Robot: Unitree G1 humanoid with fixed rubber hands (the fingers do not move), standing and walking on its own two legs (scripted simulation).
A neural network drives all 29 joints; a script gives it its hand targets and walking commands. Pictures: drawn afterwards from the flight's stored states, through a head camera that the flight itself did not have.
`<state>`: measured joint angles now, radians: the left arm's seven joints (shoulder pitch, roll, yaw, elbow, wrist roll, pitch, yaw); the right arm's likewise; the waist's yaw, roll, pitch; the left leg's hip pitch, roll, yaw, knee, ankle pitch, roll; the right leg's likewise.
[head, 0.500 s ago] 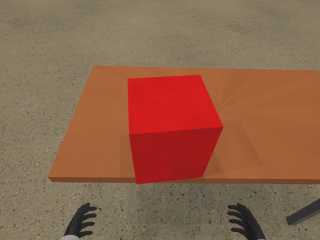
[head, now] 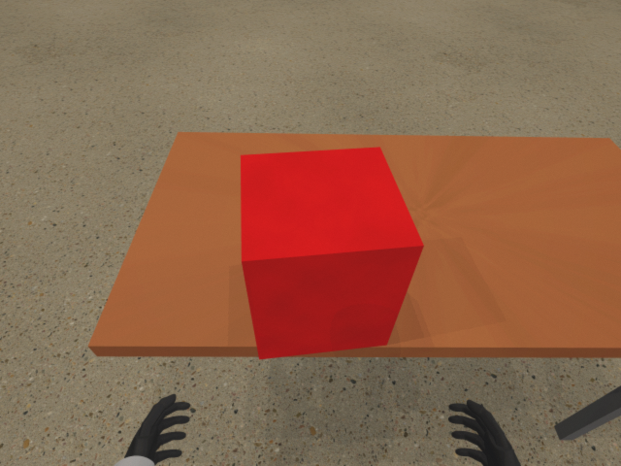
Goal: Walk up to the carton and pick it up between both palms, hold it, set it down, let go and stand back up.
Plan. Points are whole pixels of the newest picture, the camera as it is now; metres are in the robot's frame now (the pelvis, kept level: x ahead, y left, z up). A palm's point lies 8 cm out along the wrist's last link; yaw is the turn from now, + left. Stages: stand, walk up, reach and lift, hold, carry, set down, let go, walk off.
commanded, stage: let go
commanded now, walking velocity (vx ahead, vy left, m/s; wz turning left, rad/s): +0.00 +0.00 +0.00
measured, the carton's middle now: (318, 255) +0.42 +0.01 +0.02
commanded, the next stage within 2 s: stand in 0.14 s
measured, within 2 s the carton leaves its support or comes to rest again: neither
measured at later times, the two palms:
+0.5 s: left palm out of the picture +0.08 +0.27 -0.10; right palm out of the picture +0.08 -0.26 -0.10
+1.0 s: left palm out of the picture +0.01 +0.28 -0.12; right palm out of the picture +0.01 -0.24 -0.11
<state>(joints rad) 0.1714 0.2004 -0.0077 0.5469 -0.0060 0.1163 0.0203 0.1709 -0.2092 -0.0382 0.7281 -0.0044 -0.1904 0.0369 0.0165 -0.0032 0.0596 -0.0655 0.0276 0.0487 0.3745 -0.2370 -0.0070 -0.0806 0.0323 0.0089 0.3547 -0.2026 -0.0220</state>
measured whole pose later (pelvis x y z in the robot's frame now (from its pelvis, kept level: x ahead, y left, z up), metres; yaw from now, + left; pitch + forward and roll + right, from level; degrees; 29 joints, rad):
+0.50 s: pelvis -0.02 +0.01 -0.01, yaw +1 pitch -3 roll -1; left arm 0.28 0.25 0.04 0.71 0.02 -0.02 0.00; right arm 0.32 -0.27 -0.04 0.71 -0.01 -0.04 -0.01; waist 0.00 0.01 -0.02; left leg -0.17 0.02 0.03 0.48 -0.26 0.01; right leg -0.17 0.02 -0.01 0.44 -0.22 -0.01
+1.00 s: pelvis -0.04 +0.02 -0.01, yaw +1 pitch -2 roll +0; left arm 0.35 0.27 0.01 0.79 0.02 -0.02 0.00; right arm 0.41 -0.27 -0.01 0.71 -0.01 -0.03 0.00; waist 0.00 0.00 -0.02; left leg -0.23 -0.01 0.04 0.50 -0.23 0.03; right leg -0.25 -0.01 0.01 0.49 -0.20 0.01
